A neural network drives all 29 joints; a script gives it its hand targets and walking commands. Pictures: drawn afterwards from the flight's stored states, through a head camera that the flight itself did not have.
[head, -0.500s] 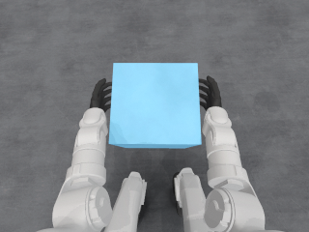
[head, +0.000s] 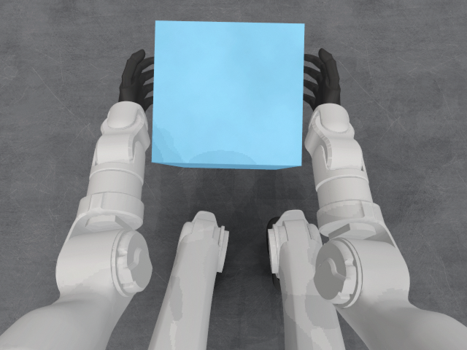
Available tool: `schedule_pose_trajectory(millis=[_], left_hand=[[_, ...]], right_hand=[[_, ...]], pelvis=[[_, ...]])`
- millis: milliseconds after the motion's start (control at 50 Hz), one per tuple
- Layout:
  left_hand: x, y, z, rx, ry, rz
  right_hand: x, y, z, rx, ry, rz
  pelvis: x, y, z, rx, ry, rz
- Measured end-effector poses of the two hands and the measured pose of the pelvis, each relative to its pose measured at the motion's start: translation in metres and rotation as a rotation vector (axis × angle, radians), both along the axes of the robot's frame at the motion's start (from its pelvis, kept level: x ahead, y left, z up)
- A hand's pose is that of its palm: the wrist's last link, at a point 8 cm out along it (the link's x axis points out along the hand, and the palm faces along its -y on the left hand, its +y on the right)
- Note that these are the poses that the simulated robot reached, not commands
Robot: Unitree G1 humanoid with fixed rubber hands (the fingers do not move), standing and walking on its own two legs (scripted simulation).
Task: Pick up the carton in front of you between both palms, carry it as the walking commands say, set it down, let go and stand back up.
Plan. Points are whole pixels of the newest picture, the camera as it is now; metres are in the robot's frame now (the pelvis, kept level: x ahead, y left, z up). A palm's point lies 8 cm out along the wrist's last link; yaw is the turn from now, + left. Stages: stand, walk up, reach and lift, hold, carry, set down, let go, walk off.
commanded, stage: set down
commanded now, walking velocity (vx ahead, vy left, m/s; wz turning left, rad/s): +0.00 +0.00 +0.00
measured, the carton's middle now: (229, 112) +0.49 +0.03 -0.19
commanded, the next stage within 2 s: none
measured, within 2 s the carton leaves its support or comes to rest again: rests again in 1.18 s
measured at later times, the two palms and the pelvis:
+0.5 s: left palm (159, 111) +0.51 +0.18 -0.25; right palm (304, 108) +0.51 -0.12 -0.24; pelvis -0.01 +0.01 -0.09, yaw +0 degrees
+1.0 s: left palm (163, 116) +0.50 +0.18 -0.28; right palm (305, 112) +0.51 -0.13 -0.26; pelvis -0.01 +0.00 -0.11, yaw +1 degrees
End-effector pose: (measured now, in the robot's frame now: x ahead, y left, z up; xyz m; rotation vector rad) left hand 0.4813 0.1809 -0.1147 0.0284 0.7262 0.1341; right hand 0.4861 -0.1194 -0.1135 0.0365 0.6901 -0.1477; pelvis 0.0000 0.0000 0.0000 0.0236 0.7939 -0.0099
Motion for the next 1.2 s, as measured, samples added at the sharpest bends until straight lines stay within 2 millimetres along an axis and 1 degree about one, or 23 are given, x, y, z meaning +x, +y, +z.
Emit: schedule_pose_trajectory(millis=[120,360,400,440,500,580,700,960,1200], left_hand=[[0.008,0.003,-0.038,0.009,0.01,-0.009],[0.023,0.002,-0.116,0.019,0.034,-0.034],[0.023,0.002,-0.127,0.015,0.045,-0.033],[0.022,0.001,-0.135,0.011,0.051,-0.037],[0.024,0.001,-0.14,0.012,0.051,-0.05],[0.027,0.001,-0.14,0.014,0.054,-0.056],[0.024,0.0,-0.144,0.027,0.073,-0.062],[0.018,-0.003,-0.16,0.013,0.093,-0.072],[0.021,-0.004,-0.162,-0.016,0.079,-0.095]], right_hand=[[0.008,0.003,-0.037,-0.012,0.009,0.008],[0.02,0.002,-0.114,-0.032,0.032,0.009],[0.023,0.002,-0.122,-0.049,0.043,0.023],[0.026,0.001,-0.123,-0.052,0.049,0.021],[0.028,0.001,-0.124,-0.048,0.049,0.006],[0.026,0.001,-0.128,-0.052,0.053,0.005],[0.024,0.0,-0.134,-0.052,0.071,0.012],[0.025,-0.005,-0.146,-0.064,0.096,0.042],[0.028,-0.01,-0.153,-0.062,0.099,0.063]], pelvis=[[-0.006,0.004,-0.028,-0.004,0.007,0.008],[-0.012,0.007,-0.079,-0.016,-0.03,0.024],[-0.012,0.007,-0.085,-0.018,-0.051,0.034],[-0.011,0.006,-0.089,-0.025,-0.065,0.035],[-0.009,0.007,-0.094,-0.034,-0.077,0.033],[-0.006,0.009,-0.098,-0.037,-0.077,0.036],[-0.006,0.008,-0.1,-0.034,-0.082,0.042],[-0.007,0.003,-0.107,-0.03,-0.112,0.045],[-0.009,0.001,-0.113,-0.032,-0.143,0.05]])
